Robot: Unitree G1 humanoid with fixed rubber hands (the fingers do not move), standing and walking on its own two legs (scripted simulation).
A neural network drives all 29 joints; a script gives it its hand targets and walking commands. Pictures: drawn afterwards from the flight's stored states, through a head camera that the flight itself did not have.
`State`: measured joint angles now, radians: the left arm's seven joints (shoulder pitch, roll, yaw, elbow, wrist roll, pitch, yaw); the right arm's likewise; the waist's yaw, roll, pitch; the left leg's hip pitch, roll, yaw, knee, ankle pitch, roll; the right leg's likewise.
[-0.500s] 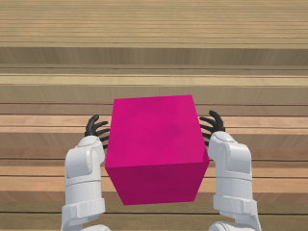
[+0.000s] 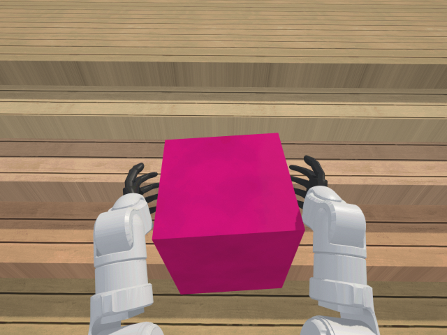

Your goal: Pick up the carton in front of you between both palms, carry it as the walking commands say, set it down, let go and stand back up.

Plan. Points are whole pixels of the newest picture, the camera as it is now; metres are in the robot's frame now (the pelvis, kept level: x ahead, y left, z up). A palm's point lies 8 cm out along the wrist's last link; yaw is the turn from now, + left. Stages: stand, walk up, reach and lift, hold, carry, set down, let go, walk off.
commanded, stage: carry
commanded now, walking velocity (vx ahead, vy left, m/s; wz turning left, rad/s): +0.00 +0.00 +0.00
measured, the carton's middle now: (226, 218) +0.33 +0.00 +0.04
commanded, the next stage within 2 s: none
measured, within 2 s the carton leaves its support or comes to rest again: neither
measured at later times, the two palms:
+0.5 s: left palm (132, 209) +0.30 +0.17 +0.10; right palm (311, 203) +0.31 -0.14 +0.11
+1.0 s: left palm (132, 156) +0.39 +0.18 +0.15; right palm (303, 156) +0.38 -0.13 +0.16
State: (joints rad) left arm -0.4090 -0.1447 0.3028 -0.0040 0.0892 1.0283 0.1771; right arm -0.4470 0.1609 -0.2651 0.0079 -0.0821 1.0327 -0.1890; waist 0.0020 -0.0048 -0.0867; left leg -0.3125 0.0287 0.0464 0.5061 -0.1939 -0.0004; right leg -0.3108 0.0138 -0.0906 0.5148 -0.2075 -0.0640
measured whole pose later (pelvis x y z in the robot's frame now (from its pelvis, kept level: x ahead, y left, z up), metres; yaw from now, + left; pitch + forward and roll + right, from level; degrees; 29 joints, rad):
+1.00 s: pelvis +0.06 +0.01 +0.00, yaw +0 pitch +5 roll +0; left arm -0.48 -0.07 0.32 -0.07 0.02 1.11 0.22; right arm -0.50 0.16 -0.22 -0.06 -0.03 1.09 -0.23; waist -0.05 -0.01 -0.19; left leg -0.31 -0.01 0.02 0.49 -0.28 0.07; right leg -0.57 -0.01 -0.07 1.13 -0.49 -0.08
